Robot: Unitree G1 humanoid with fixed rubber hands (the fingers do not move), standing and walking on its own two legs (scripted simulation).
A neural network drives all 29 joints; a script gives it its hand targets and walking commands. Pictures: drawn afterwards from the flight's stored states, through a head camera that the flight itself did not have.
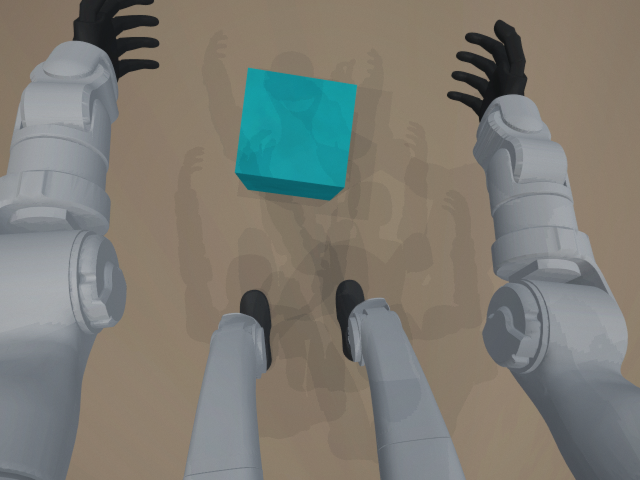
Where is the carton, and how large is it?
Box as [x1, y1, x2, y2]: [235, 68, 356, 200]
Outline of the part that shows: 248,68 235,173 248,189 329,200 344,187 356,85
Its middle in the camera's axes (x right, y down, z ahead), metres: -0.05 -0.21 +0.86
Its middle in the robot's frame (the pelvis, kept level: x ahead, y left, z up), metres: +0.56 -0.03 -0.54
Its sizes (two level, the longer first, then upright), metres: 0.210 0.200 0.250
